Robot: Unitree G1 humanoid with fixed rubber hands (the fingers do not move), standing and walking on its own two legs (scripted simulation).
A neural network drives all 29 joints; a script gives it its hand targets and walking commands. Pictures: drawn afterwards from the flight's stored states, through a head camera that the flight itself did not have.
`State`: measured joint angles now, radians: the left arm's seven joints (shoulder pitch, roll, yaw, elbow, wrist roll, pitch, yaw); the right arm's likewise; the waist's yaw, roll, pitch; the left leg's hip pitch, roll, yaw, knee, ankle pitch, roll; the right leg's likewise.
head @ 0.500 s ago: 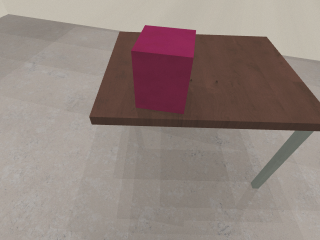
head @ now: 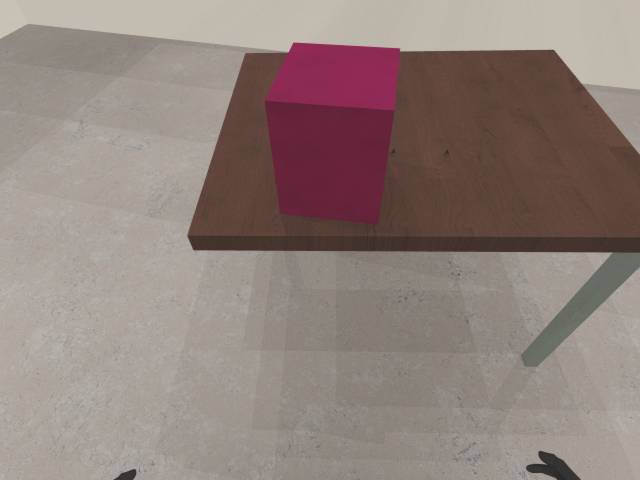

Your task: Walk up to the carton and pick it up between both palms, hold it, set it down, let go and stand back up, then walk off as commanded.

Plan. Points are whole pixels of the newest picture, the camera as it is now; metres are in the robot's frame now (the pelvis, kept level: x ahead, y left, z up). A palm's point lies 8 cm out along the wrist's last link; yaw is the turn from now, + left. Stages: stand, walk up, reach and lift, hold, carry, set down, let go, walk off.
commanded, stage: stand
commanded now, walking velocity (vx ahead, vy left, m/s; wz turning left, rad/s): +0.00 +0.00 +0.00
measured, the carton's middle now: (336, 135) +0.71 -0.02 +0.03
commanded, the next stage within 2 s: none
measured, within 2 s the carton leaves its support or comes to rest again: neither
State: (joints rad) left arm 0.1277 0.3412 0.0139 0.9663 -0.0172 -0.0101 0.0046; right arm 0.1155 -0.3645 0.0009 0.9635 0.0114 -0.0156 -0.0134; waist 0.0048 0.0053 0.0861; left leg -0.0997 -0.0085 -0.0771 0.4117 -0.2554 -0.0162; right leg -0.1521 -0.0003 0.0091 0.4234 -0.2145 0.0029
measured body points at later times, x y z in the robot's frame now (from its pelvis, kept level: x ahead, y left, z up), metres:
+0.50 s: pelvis -0.02 +0.01 +0.00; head -0.02 +0.01 +0.45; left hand +0.04 +0.31 -0.13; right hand +0.05 -0.29 -0.13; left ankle -0.02 +0.13 -0.74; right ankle +0.01 -0.12 -0.74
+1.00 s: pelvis -0.02 +0.00 +0.00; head +0.00 +0.00 +0.45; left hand +0.04 +0.30 -0.13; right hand +0.05 -0.30 -0.13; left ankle -0.02 +0.13 -0.74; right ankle +0.01 -0.12 -0.74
